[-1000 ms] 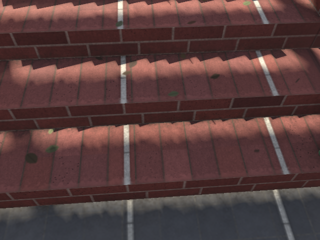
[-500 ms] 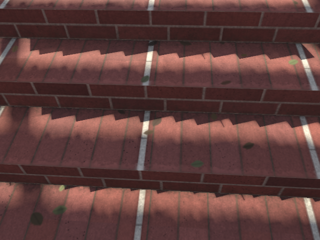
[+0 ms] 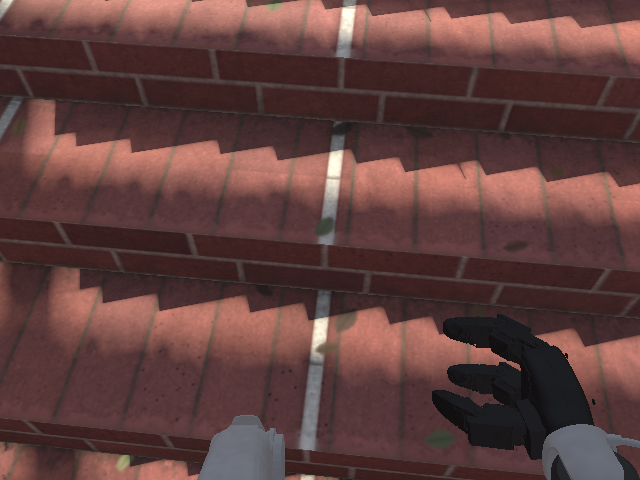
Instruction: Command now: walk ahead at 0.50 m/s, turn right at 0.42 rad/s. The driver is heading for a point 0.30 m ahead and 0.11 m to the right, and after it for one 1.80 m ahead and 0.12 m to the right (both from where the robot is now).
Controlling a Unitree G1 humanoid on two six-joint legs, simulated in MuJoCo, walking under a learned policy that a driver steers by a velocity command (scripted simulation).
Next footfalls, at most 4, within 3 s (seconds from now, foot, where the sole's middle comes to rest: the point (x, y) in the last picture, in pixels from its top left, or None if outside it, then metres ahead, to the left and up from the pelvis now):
0.04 left None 0.24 0.15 -0.63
0.76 right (486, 408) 0.47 -0.19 -0.49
1.30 left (331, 414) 0.44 0.05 -0.49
1.72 right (455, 192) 0.80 -0.13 -0.34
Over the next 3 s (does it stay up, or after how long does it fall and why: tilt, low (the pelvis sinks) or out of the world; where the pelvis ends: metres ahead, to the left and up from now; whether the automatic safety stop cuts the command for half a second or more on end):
stays up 1.35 -0.15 0.70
